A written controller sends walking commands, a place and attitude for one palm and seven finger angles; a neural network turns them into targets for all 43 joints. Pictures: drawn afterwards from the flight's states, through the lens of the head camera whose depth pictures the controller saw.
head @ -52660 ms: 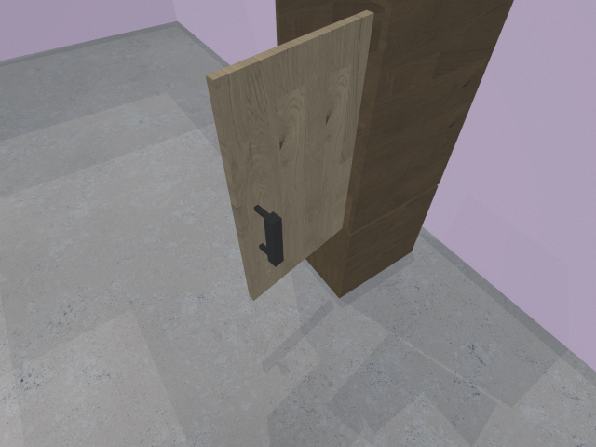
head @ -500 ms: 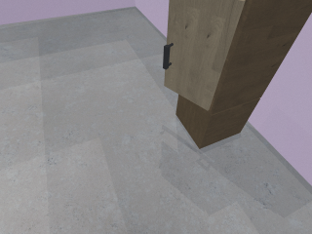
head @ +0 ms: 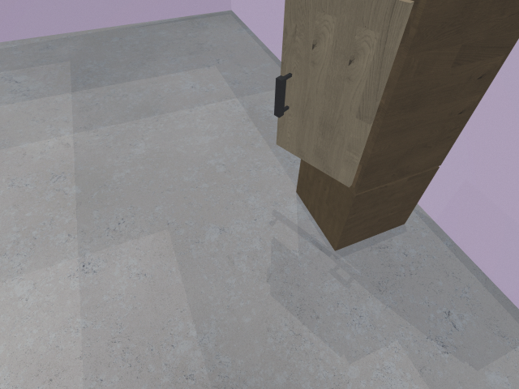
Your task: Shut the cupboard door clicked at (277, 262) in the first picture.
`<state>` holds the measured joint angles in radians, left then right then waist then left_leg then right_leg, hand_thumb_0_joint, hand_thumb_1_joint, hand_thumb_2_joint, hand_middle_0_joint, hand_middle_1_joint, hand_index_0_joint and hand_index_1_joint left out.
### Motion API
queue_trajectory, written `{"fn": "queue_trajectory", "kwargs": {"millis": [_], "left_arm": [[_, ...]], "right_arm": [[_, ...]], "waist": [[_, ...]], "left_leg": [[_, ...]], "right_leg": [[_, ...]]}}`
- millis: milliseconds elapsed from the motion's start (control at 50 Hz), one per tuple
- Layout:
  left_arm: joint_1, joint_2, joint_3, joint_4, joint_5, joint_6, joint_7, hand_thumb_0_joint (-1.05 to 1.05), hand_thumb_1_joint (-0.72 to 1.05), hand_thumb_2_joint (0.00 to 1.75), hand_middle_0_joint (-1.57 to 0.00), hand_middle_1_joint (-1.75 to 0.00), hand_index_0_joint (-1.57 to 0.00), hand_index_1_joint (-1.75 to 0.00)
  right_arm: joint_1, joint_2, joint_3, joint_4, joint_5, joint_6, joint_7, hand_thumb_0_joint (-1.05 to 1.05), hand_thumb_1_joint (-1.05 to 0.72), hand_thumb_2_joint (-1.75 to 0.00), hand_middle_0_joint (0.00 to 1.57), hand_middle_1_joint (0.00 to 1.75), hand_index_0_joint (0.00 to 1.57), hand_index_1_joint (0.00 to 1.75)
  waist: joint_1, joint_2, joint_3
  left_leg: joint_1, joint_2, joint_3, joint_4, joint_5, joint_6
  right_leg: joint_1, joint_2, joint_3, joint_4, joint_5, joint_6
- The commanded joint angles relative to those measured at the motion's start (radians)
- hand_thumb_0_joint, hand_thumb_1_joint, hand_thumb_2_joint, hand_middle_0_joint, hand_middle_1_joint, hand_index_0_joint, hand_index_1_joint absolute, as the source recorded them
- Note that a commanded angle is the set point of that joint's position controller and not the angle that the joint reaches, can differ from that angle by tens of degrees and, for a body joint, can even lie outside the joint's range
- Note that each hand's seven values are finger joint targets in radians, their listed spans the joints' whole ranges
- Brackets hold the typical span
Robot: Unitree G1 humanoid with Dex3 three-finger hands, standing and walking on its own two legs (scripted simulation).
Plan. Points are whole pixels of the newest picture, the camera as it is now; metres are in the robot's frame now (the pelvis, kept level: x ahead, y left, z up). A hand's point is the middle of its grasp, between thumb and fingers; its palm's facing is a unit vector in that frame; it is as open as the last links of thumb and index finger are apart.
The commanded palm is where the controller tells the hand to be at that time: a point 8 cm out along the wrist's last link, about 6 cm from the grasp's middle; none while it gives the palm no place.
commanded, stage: walk to a spot facing it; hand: left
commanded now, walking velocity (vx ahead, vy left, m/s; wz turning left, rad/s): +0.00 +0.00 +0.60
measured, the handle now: (283, 95) +1.00 -0.04 -0.10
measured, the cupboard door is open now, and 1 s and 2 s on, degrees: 24 24 24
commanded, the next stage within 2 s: turn to face it in 1.58 s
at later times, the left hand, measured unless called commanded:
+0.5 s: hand out of the picture +0.04 +0.25 -0.17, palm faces +0.27 -0.92 -0.27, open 7.3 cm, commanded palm none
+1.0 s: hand out of the picture -0.10 +0.17 -0.17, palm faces +0.67 -0.70 -0.26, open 7.3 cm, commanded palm none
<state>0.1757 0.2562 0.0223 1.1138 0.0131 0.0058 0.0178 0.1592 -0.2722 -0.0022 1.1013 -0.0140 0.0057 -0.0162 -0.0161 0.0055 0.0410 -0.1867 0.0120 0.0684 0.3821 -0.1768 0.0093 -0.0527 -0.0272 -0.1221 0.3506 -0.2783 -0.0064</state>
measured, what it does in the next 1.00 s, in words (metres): walks ahead, turning left: right foot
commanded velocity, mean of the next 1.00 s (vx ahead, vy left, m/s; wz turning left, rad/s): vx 0.19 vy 0.00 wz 0.58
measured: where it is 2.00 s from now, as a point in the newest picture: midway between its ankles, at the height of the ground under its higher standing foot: (172, 367)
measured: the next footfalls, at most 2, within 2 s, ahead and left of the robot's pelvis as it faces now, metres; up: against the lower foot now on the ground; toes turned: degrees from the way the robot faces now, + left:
right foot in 0.62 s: +0.09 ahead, -0.11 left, +0.00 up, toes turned +22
left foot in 1.04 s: +0.11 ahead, +0.23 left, +0.00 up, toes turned +48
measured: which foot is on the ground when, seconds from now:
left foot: down 0.00-0.60, up 0.62-1.00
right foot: down 0.00-0.24, up 0.26-0.60, down 0.62-1.00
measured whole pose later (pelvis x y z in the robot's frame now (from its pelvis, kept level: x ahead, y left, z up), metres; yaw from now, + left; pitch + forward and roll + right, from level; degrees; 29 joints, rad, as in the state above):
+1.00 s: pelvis +0.08 +0.06 -0.02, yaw +41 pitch +0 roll +2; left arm 0.44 0.21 0.05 1.00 0.03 -0.04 0.01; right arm 0.07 -0.28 -0.06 0.88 -0.03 0.03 0.06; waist 0.04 -0.02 0.13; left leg -0.48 0.02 0.13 0.69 -0.30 0.05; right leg 0.03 -0.18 -0.32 0.47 -0.45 0.08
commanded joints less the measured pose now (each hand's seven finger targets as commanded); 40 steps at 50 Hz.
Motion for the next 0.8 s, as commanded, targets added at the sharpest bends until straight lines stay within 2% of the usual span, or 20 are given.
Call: {"fn": "queue_trajectory", "kwargs": {"millis": [0, 40, 80, 120, 180, 200, 220, 240, 280, 360, 440, 500, 540, 560, 580, 600, 620, 680, 720, 780], "left_arm": [[0.097, 0.142, 0.046, -0.051, 0.002, 0.007, 0.018, 0.0, 0.9, 0.9, -0.2, -0.3, -0.2, -0.3], [0.113, 0.162, 0.063, -0.083, 0.007, 0.01, 0.022, 0.0, 0.9, 0.9, -0.2, -0.3, -0.2, -0.3], [0.097, 0.167, 0.068, -0.114, 0.021, 0.007, 0.025, 0.0, 0.9, 0.9, -0.2, -0.3, -0.2, -0.3], [0.028, 0.172, 0.077, -0.155, 0.027, 0.005, 0.026, 0.0, 0.9, 0.9, -0.2, -0.3, -0.2, -0.3], [0.028, 0.176, 0.08, -0.184, 0.012, 0.007, 0.017, 0.0, 0.9, 0.9, -0.2, -0.3, -0.2, -0.3], [0.054, 0.15, 0.079, -0.199, 0.005, 0.013, 0.013, 0.0, 0.9, 0.9, -0.2, -0.3, -0.2, -0.3], [0.042, 0.087, 0.064, -0.236, -0.003, 0.017, 0.009, 0.0, 0.9, 0.9, -0.2, -0.3, -0.2, -0.3], [-0.005, 0.087, 0.061, -0.273, 0.006, 0.023, 0.015, 0.0, 0.9, 0.9, -0.2, -0.3, -0.2, -0.3], [-0.048, 0.073, 0.071, -0.266, 0.009, 0.027, 0.014, 0.0, 0.9, 0.9, -0.2, -0.3, -0.2, -0.3], [-0.005, 0.055, 0.07, -0.248, 0.009, 0.018, 0.001, 0.0, 0.9, 0.9, -0.2, -0.3, -0.2, -0.3], [-0.009, 0.038, 0.064, -0.269, 0.009, 0.016, -0.002, 0.0, 0.9, 0.9, -0.2, -0.3, -0.2, -0.3], [0.023, 0.041, 0.063, -0.275, 0.011, 0.013, -0.009, 0.0, 0.9, 0.9, -0.2, -0.3, -0.2, -0.3], [0.131, 0.059, 0.07, -0.242, 0.013, 0.005, -0.015, 0.0, 0.9, 0.9, -0.2, -0.3, -0.2, -0.3], [0.222, 0.094, 0.083, -0.224, 0.02, -0.001, -0.012, 0.0, 0.9, 0.9, -0.2, -0.3, -0.2, -0.3], [0.252, 0.186, 0.101, -0.231, 0.039, -0.008, 0.002, 0.0, 0.9, 0.9, -0.2, -0.3, -0.2, -0.3], [0.196, 0.202, 0.089, -0.246, 0.021, -0.009, 0.007, 0.0, 0.9, 0.9, -0.2, -0.3, -0.2, -0.3], [0.143, 0.19, 0.096, -0.26, 0.014, -0.023, 0.013, 0.0, 0.9, 0.9, -0.2, -0.3, -0.2, -0.3], [0.032, 0.099, 0.07, -0.262, 0.015, -0.06, 0.005, 0.0, 0.9, 0.9, -0.2, -0.3, -0.2, -0.3], [0.111, 0.087, 0.069, -0.228, 0.016, -0.071, 0.004, 0.0, 0.9, 0.9, -0.2, -0.3, -0.2, -0.3], [0.24, 0.091, 0.068, -0.182, 0.017, -0.074, 0.006, 0.0, 0.9, 0.9, -0.2, -0.3, -0.2, -0.3]], "right_arm": [[0.037, -0.082, -0.032, -0.064, -0.001, 0.012, -0.001, 0.0, -0.9, -0.9, 0.2, 0.3, 0.2, 0.3], [0.021, -0.071, -0.044, -0.1, -0.004, 0.024, 0.001, 0.0, -0.9, -0.9, 0.2, 0.3, 0.2, 0.3], [-0.001, -0.061, -0.059, -0.137, -0.005, 0.036, 0.003, 0.0, -0.9, -0.9, 0.2, 0.3, 0.2, 0.3], [0.018, -0.046, -0.063, -0.167, 0.003, 0.037, 0.014, 0.0, -0.9, -0.9, 0.2, 0.3, 0.2, 0.3], [0.118, -0.039, -0.064, -0.164, -0.007, 0.033, 0.026, 0.0, -0.9, -0.9, 0.2, 0.3, 0.2, 0.3], [0.19, -0.096, -0.078, -0.158, -0.012, 0.024, 0.027, 0.0, -0.9, -0.9, 0.2, 0.3, 0.2, 0.3], [0.246, -0.195, -0.103, -0.157, -0.016, 0.017, 0.021, 0.0, -0.9, -0.9, 0.2, 0.3, 0.2, 0.3], [0.281, -0.218, -0.11, -0.147, -0.015, 0.02, 0.01, 0.0, -0.9, -0.9, 0.2, 0.3, 0.2, 0.3], [0.193, -0.179, -0.102, -0.174, -0.019, 0.014, -0.003, 0.0, -0.9, -0.9, 0.2, 0.3, 0.2, 0.3], [0.125, -0.141, -0.091, -0.202, -0.019, 0.003, -0.01, 0.0, -0.9, -0.9, 0.2, 0.3, 0.2, 0.3], [0.131, -0.149, -0.102, -0.207, -0.023, 0.012, -0.003, 0.0, -0.9, -0.9, 0.2, 0.3, 0.2, 0.3], [0.099, -0.155, -0.11, -0.22, -0.026, 0.02, 0.005, 0.0, -0.9, -0.9, 0.2, 0.3, 0.2, 0.3], [0.048, -0.153, -0.116, -0.233, -0.021, 0.024, 0.008, 0.0, -0.9, -0.9, 0.2, 0.3, 0.2, 0.3], [0.015, -0.117, -0.112, -0.251, -0.014, 0.024, 0.011, 0.0, -0.9, -0.9, 0.2, 0.3, 0.2, 0.3], [0.014, -0.029, -0.096, -0.276, 0.0, 0.02, 0.016, 0.0, -0.9, -0.9, 0.2, 0.3, 0.2, 0.3], [-0.02, -0.043, -0.097, -0.296, -0.018, 0.011, 0.02, 0.0, -0.9, -0.9, 0.2, 0.3, 0.2, 0.3], [-0.003, -0.064, -0.106, -0.301, -0.023, 0.019, 0.028, 0.0, -0.9, -0.9, 0.2, 0.3, 0.2, 0.3], [0.011, -0.046, -0.099, -0.271, -0.024, 0.019, 0.062, 0.0, -0.9, -0.9, 0.2, 0.3, 0.2, 0.3], [-0.012, -0.024, -0.09, -0.272, -0.014, 0.016, 0.07, 0.0, -0.9, -0.9, 0.2, 0.3, 0.2, 0.3], [-0.093, 0.0, -0.074, -0.292, -0.016, 0.017, 0.074, 0.0, -0.9, -0.9, 0.2, 0.3, 0.2, 0.3]], "waist": [[0.027, -0.048, -0.04], [0.045, -0.152, -0.013], [0.043, -0.156, 0.033], [0.004, -0.128, 0.053], [-0.034, -0.103, -0.004], [-0.059, 0.074, -0.061], [-0.074, 0.358, -0.065], [-0.087, 0.224, -0.101], [-0.053, 0.194, -0.053], [-0.011, 0.076, -0.091], [-0.021, 0.095, -0.121], [-0.007, 0.15, -0.09], [0.044, 0.139, -0.087], [0.093, 0.043, -0.077], [0.115, -0.265, -0.041], [0.088, -0.248, 0.026], [0.039, -0.163, 0.025], [-0.025, -0.138, 0.083], [0.0, -0.155, 0.051], [0.048, -0.177, 0.049]], "left_leg": [[-0.086, 0.073, -0.087, 0.122, 0.259, -0.003], [-0.2, 0.036, -0.031, 0.332, -0.02, -0.02], [-0.292, 0.046, -0.038, 0.565, -0.34, -0.024], [-0.275, 0.08, -0.056, 0.521, -0.359, -0.026], [-0.087, 0.031, 0.04, 0.239, -0.068, -0.018], [0.049, 0.103, -0.108, 0.108, 0.232, 0.034], [0.106, 0.329, -0.474, -0.003, 0.552, 0.172], [0.035, 0.392, -0.567, -0.066, 0.323, 0.232], [-0.056, 0.314, -0.542, -0.104, -0.021, 0.185], [-0.031, 0.227, -0.428, -0.081, 0.045, 0.167], [-0.03, 0.197, -0.456, -0.099, -0.132, 0.164], [-0.129, 0.156, -0.492, -0.118, -0.35, 0.144], [-0.265, 0.088, -0.449, -0.074, -0.443, 0.104], [-0.44, 0.013, -0.383, 0.056, -0.489, 0.063], [-0.69, -0.109, -0.185, 0.403, -0.479, -0.004], [-0.699, -0.087, -0.126, 0.675, -0.391, -0.022], [-0.651, -0.025, -0.153, 0.809, -0.328, -0.022], [-0.575, 0.047, -0.113, 0.838, -0.112, -0.043], [-0.561, 0.038, -0.063, 0.756, -0.088, -0.043], [-0.565, 0.034, -0.006, 0.64, -0.082, -0.028]], "right_leg": [[0.016, -0.192, 0.082, 0.036, 0.337, -0.057], [0.031, -0.301, 0.118, 0.012, 0.426, -0.138], [-0.019, -0.412, 0.148, 0.003, 0.517, -0.217], [-0.058, -0.402, 0.072, 0.062, 0.555, -0.185], [-0.111, -0.3, -0.06, 0.258, 0.511, -0.068], [-0.233, -0.226, -0.097, 0.441, 0.326, 0.004], [-0.416, -0.074, -0.086, 0.682, -0.312, 0.074], [-0.422, -0.05, 0.072, 0.792, -0.423, 0.048], [-0.493, -0.068, 0.146, 0.837, -0.271, 0.037], [-0.467, -0.046, 0.148, 0.709, -0.154, 0.054], [-0.413, -0.012, 0.13, 0.554, -0.16, 0.055], [-0.296, 0.025, 0.094, 0.381, -0.168, 0.044], [-0.08, 0.06, 0.045, 0.191, -0.109, 0.035], [0.103, 0.004, 0.113, 0.033, -0.169, 0.012], [0.2, -0.299, 0.482, -0.179, -0.478, -0.085], [0.046, -0.475, 0.631, -0.26, -0.508, -0.145], [-0.04, -0.491, 0.646, -0.274, -0.552, -0.167], [-0.113, -0.315, 0.226, -0.189, -0.129, -0.099], [-0.004, -0.28, 0.104, -0.145, 0.129, -0.083], [0.103, -0.279, 0.016, -0.099, 0.388, -0.068]]}}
